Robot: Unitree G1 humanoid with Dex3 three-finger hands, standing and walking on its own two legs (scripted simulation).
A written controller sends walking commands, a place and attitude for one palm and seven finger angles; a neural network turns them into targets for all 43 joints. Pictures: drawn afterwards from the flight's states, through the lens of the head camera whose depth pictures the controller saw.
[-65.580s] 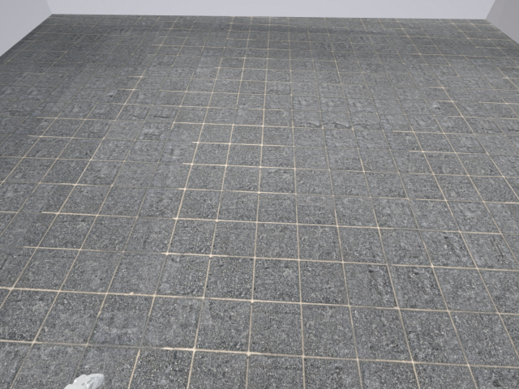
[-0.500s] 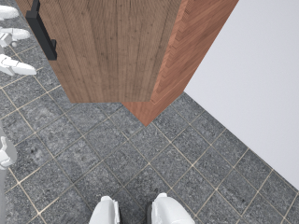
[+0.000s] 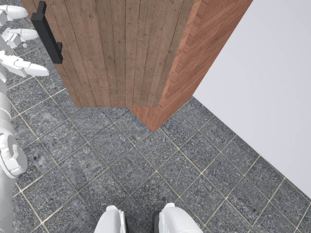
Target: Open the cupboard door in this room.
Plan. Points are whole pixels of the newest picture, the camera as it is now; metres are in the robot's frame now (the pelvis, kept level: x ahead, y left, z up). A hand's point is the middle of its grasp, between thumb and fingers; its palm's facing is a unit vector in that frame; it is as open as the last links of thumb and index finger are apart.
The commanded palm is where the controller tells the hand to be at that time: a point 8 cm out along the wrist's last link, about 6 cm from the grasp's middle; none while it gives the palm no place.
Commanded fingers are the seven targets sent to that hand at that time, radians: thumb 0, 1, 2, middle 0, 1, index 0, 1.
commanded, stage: slide the fingers in behind the handle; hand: left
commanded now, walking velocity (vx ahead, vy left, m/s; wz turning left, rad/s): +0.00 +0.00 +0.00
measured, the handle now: (50, 35) +0.57 +0.21 +0.08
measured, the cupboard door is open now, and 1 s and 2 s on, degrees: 48 48 48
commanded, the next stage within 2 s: close the thumb around the handle in 1.20 s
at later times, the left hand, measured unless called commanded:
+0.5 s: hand (40, 53) +0.51 +0.22 +0.09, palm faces +0.01 -1.00 +0.00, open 14.8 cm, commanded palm +0.50 +0.23 +0.08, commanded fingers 0.00 -0.50 0.30 -0.30 -1.20 -0.30 -1.20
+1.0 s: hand (60, 50) +0.52 +0.18 +0.09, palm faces +0.03 -1.00 +0.00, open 14.0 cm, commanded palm +0.50 +0.22 +0.08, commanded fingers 0.00 -0.50 0.30 -0.30 -1.20 -0.30 -1.20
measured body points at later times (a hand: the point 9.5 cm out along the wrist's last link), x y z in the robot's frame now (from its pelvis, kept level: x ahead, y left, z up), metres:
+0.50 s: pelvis +0.01 +0.00 +0.00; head +0.14 +0.04 +0.43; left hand +0.50 +0.27 +0.09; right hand +0.01 -0.27 -0.10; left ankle +0.00 +0.07 -0.68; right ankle +0.00 -0.13 -0.68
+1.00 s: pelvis +0.00 -0.02 +0.00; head +0.13 +0.00 +0.43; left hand +0.51 +0.23 +0.09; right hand -0.03 -0.28 -0.11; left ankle +0.00 +0.07 -0.68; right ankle +0.00 -0.13 -0.68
